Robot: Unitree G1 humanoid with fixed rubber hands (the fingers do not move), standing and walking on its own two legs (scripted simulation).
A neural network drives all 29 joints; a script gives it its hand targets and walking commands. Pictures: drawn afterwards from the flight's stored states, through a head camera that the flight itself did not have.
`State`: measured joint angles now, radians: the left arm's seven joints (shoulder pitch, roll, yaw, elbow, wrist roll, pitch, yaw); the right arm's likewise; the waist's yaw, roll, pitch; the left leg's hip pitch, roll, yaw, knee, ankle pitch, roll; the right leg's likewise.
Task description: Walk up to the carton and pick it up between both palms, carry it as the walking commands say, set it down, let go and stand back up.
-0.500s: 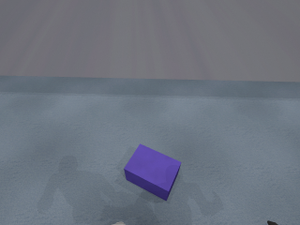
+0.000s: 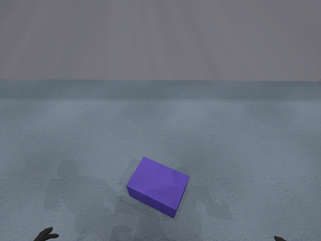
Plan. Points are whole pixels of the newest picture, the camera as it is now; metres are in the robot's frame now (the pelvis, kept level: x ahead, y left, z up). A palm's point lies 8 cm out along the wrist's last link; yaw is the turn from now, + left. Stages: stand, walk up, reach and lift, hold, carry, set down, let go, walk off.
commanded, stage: walk up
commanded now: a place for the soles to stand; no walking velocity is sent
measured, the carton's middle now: (158, 186) +0.51 +0.00 -0.66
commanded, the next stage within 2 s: none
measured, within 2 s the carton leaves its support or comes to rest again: neither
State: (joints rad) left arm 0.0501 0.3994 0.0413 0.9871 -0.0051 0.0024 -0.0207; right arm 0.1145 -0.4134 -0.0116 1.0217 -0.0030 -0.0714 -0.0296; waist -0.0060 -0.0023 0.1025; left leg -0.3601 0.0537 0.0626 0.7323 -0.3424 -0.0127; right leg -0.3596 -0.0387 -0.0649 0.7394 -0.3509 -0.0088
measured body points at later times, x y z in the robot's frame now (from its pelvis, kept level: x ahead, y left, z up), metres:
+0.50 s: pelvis +0.01 -0.01 +0.03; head +0.03 +0.00 +0.48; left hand +0.12 +0.30 -0.10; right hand +0.10 -0.32 -0.10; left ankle +0.03 +0.13 -0.71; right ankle +0.03 -0.12 -0.71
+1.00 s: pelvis +0.06 +0.11 -0.01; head +0.10 +0.07 +0.43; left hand +0.12 +0.48 -0.08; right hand +0.18 -0.24 -0.12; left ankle +0.14 +0.24 -0.71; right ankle +0.04 -0.06 -0.68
